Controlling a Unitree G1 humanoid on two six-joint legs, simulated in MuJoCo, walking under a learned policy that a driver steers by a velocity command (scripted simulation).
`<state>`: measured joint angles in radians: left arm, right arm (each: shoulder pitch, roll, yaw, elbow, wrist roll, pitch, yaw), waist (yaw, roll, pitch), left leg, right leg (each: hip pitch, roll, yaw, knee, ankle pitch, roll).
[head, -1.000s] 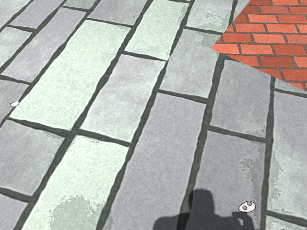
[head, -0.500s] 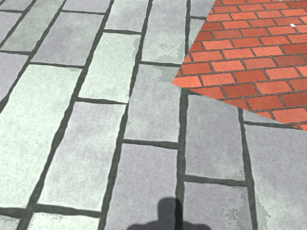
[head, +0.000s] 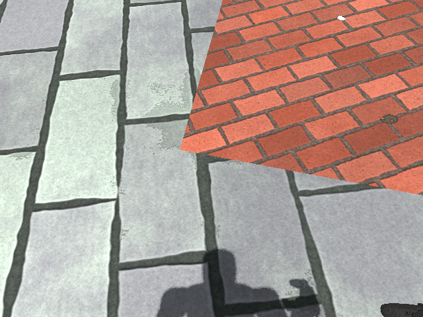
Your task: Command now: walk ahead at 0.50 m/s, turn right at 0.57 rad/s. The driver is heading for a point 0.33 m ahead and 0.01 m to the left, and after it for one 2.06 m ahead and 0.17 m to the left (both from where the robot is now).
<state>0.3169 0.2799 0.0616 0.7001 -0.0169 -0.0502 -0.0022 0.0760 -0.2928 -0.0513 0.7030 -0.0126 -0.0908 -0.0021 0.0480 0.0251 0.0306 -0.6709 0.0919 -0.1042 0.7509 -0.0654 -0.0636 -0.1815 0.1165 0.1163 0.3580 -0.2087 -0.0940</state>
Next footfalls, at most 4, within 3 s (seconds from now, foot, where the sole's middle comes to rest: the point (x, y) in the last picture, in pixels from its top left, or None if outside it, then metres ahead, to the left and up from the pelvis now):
0.16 left None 0.27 0.14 -0.78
0.68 right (285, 301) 0.51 -0.14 -0.78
1.22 left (219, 211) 0.82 0.07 -0.78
1.70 right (260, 147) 1.13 -0.08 -0.78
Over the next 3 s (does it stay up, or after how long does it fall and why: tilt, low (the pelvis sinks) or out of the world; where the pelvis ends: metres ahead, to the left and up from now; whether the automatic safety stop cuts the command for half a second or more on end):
stays up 1.62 0.15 0.00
